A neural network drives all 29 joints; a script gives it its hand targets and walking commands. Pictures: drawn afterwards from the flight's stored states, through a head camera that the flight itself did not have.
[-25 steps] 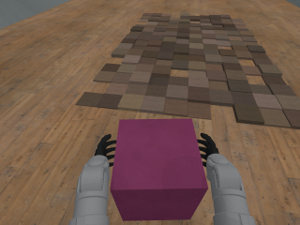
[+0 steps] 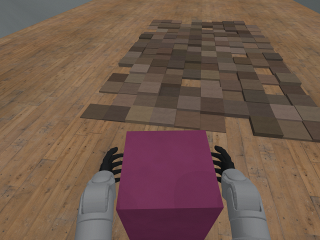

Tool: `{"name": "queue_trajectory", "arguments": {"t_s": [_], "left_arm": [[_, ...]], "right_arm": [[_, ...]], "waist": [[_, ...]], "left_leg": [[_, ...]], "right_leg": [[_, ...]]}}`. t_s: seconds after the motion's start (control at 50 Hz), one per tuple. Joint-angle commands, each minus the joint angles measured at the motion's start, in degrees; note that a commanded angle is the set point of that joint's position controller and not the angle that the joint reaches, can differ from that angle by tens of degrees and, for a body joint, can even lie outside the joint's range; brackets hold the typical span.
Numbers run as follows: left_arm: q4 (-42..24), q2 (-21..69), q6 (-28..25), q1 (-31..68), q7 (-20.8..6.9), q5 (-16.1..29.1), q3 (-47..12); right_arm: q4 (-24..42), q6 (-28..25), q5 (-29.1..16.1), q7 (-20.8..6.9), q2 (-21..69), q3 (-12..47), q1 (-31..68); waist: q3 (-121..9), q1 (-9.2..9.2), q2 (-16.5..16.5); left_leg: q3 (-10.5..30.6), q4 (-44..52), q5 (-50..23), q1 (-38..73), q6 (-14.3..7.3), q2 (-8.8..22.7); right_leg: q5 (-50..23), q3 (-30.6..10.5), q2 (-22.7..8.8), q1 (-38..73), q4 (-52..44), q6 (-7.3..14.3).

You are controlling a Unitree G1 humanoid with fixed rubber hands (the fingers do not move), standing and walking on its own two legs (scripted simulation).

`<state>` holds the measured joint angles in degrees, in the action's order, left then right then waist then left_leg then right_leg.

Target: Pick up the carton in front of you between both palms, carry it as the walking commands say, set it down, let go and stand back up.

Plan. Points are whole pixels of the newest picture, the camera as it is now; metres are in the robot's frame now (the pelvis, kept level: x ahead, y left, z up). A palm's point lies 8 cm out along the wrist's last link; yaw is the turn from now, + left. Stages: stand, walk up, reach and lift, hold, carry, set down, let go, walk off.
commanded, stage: carry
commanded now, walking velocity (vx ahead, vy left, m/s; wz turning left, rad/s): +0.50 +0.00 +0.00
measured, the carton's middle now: (166, 187) +0.29 +0.00 -0.01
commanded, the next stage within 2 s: none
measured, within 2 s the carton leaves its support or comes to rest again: neither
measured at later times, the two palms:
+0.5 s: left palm (121, 123) +0.44 +0.14 +0.09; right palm (222, 126) +0.42 -0.16 +0.09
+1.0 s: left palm (143, 76) +0.73 +0.09 +0.10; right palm (214, 75) +0.74 -0.21 +0.09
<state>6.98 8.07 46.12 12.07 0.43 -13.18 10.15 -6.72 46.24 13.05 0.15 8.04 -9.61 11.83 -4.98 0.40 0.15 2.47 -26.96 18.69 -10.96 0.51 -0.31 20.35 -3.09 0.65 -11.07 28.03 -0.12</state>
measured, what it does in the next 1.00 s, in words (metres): walks ahead: left foot, then right foot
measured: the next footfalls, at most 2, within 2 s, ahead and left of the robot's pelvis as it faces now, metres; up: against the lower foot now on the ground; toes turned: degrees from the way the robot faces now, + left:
left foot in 0.32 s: +0.18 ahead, +0.09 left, +0.00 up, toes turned +10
right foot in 0.70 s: +0.50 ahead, -0.15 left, +0.00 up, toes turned -13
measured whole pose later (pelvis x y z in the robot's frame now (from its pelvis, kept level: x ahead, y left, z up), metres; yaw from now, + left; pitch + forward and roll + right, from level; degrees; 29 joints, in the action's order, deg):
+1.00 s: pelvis +0.50 -0.07 +0.01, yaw +1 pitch +5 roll +2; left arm -29.1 7.6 65.4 -3.3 7.6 -1.6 2.7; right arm 30.1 66.0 3.3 7.1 7.6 -1.4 -3.7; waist -6.9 2.0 -0.1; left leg -6.7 -47.8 8.2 -35.0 0.0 6.8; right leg 12.2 14.1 -1.8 -7.8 14.9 3.5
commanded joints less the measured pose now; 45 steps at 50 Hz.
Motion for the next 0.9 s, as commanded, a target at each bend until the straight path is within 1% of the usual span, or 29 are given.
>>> {"name": "queue_trajectory", "arguments": {"t_s": [0.0,0.06,0.08,0.1,0.12,0.14,0.16,0.18,0.22,0.26,0.3,0.32,0.34,0.36,0.38,0.42,0.46,0.5,0.6,0.64,0.66,0.68,0.7,0.72,0.74,0.78,0.8,0.84,0.88], "left_arm": [[-8.89,53.15,-0.22,31.44,-11.56,18.23,-37.64],[-14.38,52.45,3.77,30.23,-10.30,20.72,-41.07],[-16.21,51.76,5.23,29.69,-9.74,21.36,-41.69],[-17.59,51.20,6.67,28.64,-9.01,21.70,-41.85],[-18.65,50.05,8.16,26.31,-8.11,21.81,-41.59],[-19.71,48.25,9.66,23.22,-7.01,21.68,-41.09],[-20.94,47.15,11.09,19.98,-5.76,21.27,-40.49],[-23.18,46.63,12.39,18.44,-4.61,21.05,-40.35],[-29.11,46.25,14.84,16.55,-2.62,22.03,-41.02],[-34.75,46.99,16.89,15.58,-1.50,23.99,-42.55],[-38.75,46.50,18.66,12.30,-0.62,25.32,-43.69],[-40.41,45.63,19.54,11.45,-0.22,25.93,-43.83],[-43.35,44.42,20.65,12.90,0.04,27.07,-44.14],[-44.39,42.69,21.46,15.89,0.38,28.44,-44.65],[-43.97,42.14,21.85,16.10,0.76,29.01,-44.54],[-41.82,42.02,22.24,13.42,1.59,28.68,-42.57],[-40.27,41.39,22.29,11.09,2.90,27.18,-40.51],[-38.81,39.91,22.22,7.87,4.33,25.06,-38.49],[-39.71,37.42,22.33,5.46,6.09,23.05,-37.45],[-40.64,37.67,22.19,5.66,5.78,23.42,-38.26],[-40.75,37.71,22.15,5.36,5.51,23.62,-38.53],[-40.92,37.78,22.16,5.06,5.19,23.80,-38.85],[-41.02,37.09,22.23,4.60,4.87,23.59,-38.83],[-40.35,37.82,22.15,4.89,4.32,24.19,-39.46],[-41.96,40.11,22.02,5.54,3.40,25.43,-40.74],[-43.35,45.49,20.95,8.57,1.48,26.98,-43.37],[-43.66,47.18,20.40,10.11,0.62,27.27,-44.43],[-42.92,48.16,19.47,10.30,-0.80,27.60,-45.81],[-42.41,46.82,18.99,8.67,-1.76,27.67,-45.99]], "right_arm": [[9.08,-0.39,-17.16,-10.57,52.46,36.67,30.19],[14.39,3.74,-18.70,-8.60,51.82,39.04,28.20],[16.20,5.27,-19.14,-7.86,51.24,39.71,27.39],[18.19,6.82,-19.61,-7.18,50.57,40.36,26.64],[20.01,8.40,-20.13,-6.46,49.74,40.91,25.74],[21.91,10.04,-20.68,-5.74,48.85,41.57,24.55],[24.30,11.66,-21.93,-5.08,47.47,42.34,24.08],[26.30,13.04,-23.31,-4.47,46.79,43.27,24.28],[29.87,15.15,-25.36,-3.01,46.60,44.27,20.59],[33.14,16.86,-26.10,-1.68,47.91,44.05,16.15],[36.08,18.32,-25.56,-0.24,48.04,42.60,12.00],[36.76,19.12,-24.59,0.54,47.06,41.28,8.75],[36.88,19.58,-23.27,1.48,45.71,40.02,6.80],[37.79,20.07,-22.54,2.47,44.69,39.17,8.22],[39.76,20.66,-22.65,3.23,43.94,38.90,9.27],[42.02,21.42,-24.06,4.32,42.76,39.67,11.96],[42.70,21.83,-25.68,4.82,41.47,40.46,12.66],[42.21,22.13,-26.47,5.13,39.73,40.52,11.33],[41.59,22.38,-27.46,5.19,37.33,40.30,8.82],[42.40,22.42,-27.35,4.80,37.34,40.70,9.00],[42.73,22.49,-27.17,4.59,37.19,40.94,8.51],[42.89,22.57,-26.99,4.42,36.60,40.98,7.99],[43.83,22.78,-26.71,4.21,36.12,41.29,8.30],[44.47,22.99,-26.49,3.90,36.50,41.68,8.35],[43.98,22.79,-26.89,3.32,38.58,42.50,8.32],[43.27,21.77,-26.64,1.60,44.08,43.34,9.23],[42.11,21.07,-26.17,0.92,46.07,43.48,9.02],[40.56,19.72,-24.47,0.28,47.74,43.74,7.73],[39.88,18.76,-22.81,0.38,47.62,43.84,5.80]], "waist": [[-11.27,-0.64,3.22],[-10.42,-0.86,7.22],[-8.99,-0.70,7.00],[-8.11,-0.40,3.70],[-7.96,0.29,-3.49],[-8.37,0.80,-12.85],[-5.76,0.89,-16.35],[-5.10,1.55,-13.41],[-8.82,1.73,-8.73],[-11.81,1.08,-9.07],[-15.65,-0.27,-5.45],[-18.07,-1.21,0.41],[-17.20,-1.89,15.73],[-13.66,-2.22,14.72],[-11.78,-2.04,8.14],[-11.09,-1.73,1.52],[-9.10,-1.67,2.87],[-7.77,-1.40,4.88],[-4.33,-1.16,9.88],[-5.93,-0.34,9.68],[-8.37,0.21,7.95],[-11.78,1.05,5.02],[-14.77,1.85,-6.63],[-16.78,1.47,-18.52],[-15.61,0.94,-12.97],[-14.49,0.55,-3.14],[-13.84,0.36,-1.31],[-13.52,0.31,-4.25],[-12.21,0.33,-5.84]], "left_leg": [[6.35,7.79,12.19,0.21,-3.64,8.40],[11.01,10.57,20.59,-1.85,-6.06,11.83],[9.84,9.56,19.63,-4.56,-6.06,11.56],[5.29,5.51,15.39,-7.61,-4.82,9.26],[-0.87,-3.75,9.73,-13.25,-2.92,5.79],[-7.46,-15.29,6.18,-22.73,-0.68,2.04],[-9.28,-15.85,10.58,-31.42,0.05,1.46],[-8.69,-15.52,13.95,-34.15,-0.14,1.92],[-10.16,-10.21,10.54,-30.81,-0.40,1.50],[-13.38,-2.73,2.05,-19.82,-0.28,-0.72],[-15.05,6.15,-7.62,7.35,-0.95,-1.25],[-4.97,8.59,-2.26,21.41,-3.18,6.67],[19.70,14.32,2.60,27.76,-9.21,21.52],[27.35,14.13,-5.20,27.84,-14.97,26.72],[24.77,13.13,-10.63,25.49,-15.93,27.01],[14.87,14.80,-9.53,20.95,-12.51,23.38],[6.10,17.36,-11.42,16.95,-9.49,19.50],[0.43,17.62,-14.07,14.44,-8.25,17.03],[-8.24,16.01,-20.27,8.04,-5.64,14.76],[-12.56,8.46,-27.69,5.55,-4.23,13.59],[-15.79,0.38,-31.12,3.03,-2.82,11.37],[-16.64,-10.18,-28.19,-2.73,-1.41,9.47],[-15.77,-27.21,-14.67,-13.78,1.22,5.24],[-10.97,-41.33,7.64,-26.49,1.71,-0.65],[-4.32,-47.73,7.69,-28.89,-0.32,3.65],[-2.53,-46.64,1.82,-27.83,-2.34,8.22],[-1.98,-42.49,-1.48,-25.96,-2.35,9.74],[-4.54,-36.40,-4.58,-23.43,-1.97,8.64],[-6.52,-30.11,-6.42,-24.10,-1.24,8.20]], "right_leg": [[5.13,1.94,-3.39,-4.99,-0.10,1.05],[6.84,5.84,-1.60,-7.07,1.67,0.72],[5.89,5.85,-2.14,-5.14,-0.47,0.79],[5.57,3.04,-4.07,-2.34,-4.17,1.42],[6.47,-4.28,-8.83,2.44,-8.46,3.35],[2.50,-15.42,-15.71,10.36,-11.96,6.90],[-7.52,-21.81,-19.59,15.30,-12.59,10.45],[-17.61,-21.77,-20.10,17.74,-11.49,12.22],[-24.86,-15.53,-18.68,19.99,-9.20,11.02],[-20.61,-7.77,-15.47,15.53,-8.19,8.21],[-16.07,3.16,-10.80,-0.95,-0.72,4.23],[-11.15,7.48,-8.17,-12.89,9.40,2.07],[1.11,12.18,-2.76,-27.82,24.14,-0.35],[9.32,7.05,-2.58,-35.67,31.31,0.86],[10.30,4.78,-5.56,-38.19,36.39,1.62],[5.29,4.12,-8.45,-37.26,34.09,1.67],[-0.50,7.33,-7.43,-33.29,25.26,0.14],[-5.01,9.72,-6.01,-29.67,17.75,-0.66],[-15.07,16.01,-3.33,-16.82,3.65,0.62],[-15.48,18.79,-1.26,-6.67,1.88,1.47],[-11.75,20.97,0.90,1.66,1.21,1.72],[-8.24,17.67,-1.29,12.27,0.71,2.03],[7.33,-6.84,-16.05,19.44,-8.26,6.15],[7.71,-28.70,-26.79,25.87,-18.06,12.78],[0.47,-26.05,-26.77,22.98,-17.63,13.06],[-8.07,-15.02,-23.20,15.05,-15.86,10.62],[-8.53,-10.19,-21.50,11.60,-17.00,8.60],[-7.16,-3.21,-19.16,8.99,-18.48,6.59],[-6.23,0.68,-18.20,8.87,-20.29,6.63]]}}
